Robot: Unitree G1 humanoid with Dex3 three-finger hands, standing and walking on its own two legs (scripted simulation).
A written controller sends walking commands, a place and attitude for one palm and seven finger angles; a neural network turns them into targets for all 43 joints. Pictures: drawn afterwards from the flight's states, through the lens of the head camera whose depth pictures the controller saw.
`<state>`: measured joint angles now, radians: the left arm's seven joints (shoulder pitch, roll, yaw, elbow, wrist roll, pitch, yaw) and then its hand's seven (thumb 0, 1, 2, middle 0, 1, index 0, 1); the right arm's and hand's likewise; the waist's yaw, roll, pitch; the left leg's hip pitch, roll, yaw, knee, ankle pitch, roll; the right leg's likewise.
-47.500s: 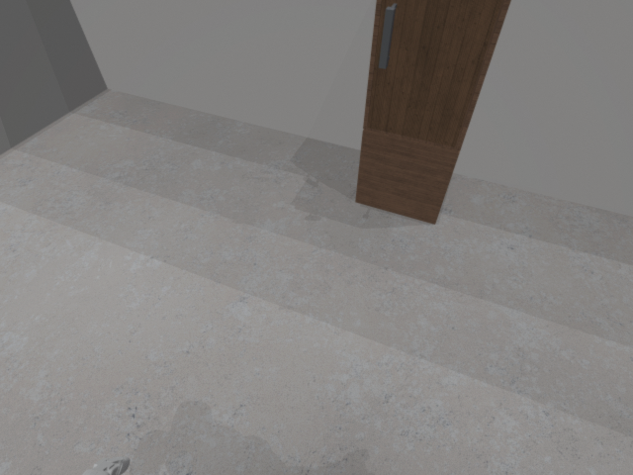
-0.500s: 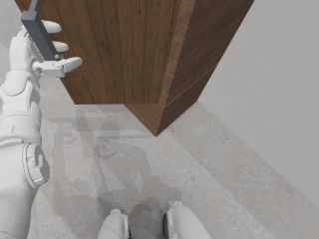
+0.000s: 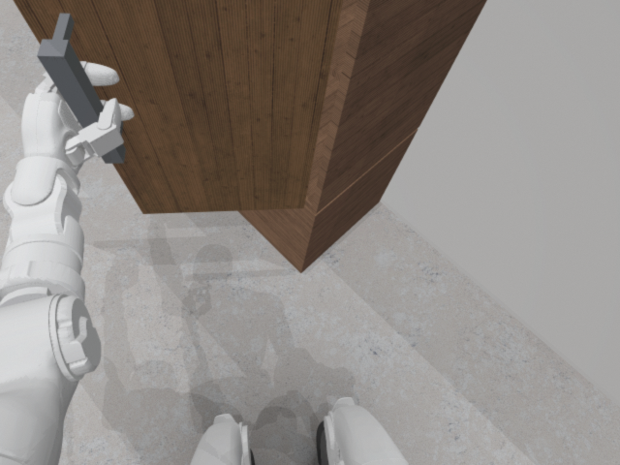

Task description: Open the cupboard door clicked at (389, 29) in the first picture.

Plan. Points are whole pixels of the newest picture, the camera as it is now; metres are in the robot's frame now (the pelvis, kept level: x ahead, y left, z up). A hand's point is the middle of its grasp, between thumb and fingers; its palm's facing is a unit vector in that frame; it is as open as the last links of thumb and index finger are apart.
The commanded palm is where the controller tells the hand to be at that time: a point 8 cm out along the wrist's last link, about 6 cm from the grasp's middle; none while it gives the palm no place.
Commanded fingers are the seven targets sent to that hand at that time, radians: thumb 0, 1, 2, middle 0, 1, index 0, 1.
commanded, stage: pull the door open along its arc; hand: left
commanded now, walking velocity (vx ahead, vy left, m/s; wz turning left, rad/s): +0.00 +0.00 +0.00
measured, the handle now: (92, 97) +0.56 +0.23 +0.08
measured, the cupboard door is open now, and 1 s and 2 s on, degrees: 51 97 100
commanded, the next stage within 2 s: open thumb and fingers to let go in 1.00 s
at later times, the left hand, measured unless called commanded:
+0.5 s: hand (137, 207) +0.40 +0.16 +0.07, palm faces +0.17 -0.98 +0.08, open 6.2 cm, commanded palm +0.34 +0.23 +0.08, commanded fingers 0.00 0.90 0.90 -0.40 -1.35 -0.40 -1.35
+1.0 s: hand (231, 283) +0.31 +0.06 +0.08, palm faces +0.39 -0.92 +0.02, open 6.6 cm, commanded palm +0.25 +0.10 +0.08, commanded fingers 0.00 0.90 0.90 -0.40 -1.35 -0.40 -1.35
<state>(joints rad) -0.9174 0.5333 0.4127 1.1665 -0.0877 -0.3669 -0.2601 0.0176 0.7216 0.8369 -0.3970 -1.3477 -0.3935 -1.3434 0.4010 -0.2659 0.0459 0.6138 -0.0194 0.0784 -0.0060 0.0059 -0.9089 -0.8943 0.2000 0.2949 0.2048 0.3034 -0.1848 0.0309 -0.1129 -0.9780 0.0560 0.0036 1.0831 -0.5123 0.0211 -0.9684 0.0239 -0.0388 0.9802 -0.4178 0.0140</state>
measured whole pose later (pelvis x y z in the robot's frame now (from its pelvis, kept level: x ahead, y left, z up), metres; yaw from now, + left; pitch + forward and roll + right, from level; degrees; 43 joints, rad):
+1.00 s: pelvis +0.02 -0.05 +0.02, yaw +3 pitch +12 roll +1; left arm 0.11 -0.07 -0.11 0.15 0.02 -0.28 0.45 0.05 0.63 0.68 -0.29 -1.30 -0.33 -1.32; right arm 0.26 -0.20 -0.01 0.55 -0.07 0.01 0.03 0.01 -0.91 -0.89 0.20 0.29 0.20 0.30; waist -0.02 0.03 -0.15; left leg -0.64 0.04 -0.01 0.91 -0.48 -0.04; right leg -0.68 0.01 -0.05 0.93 -0.46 -0.05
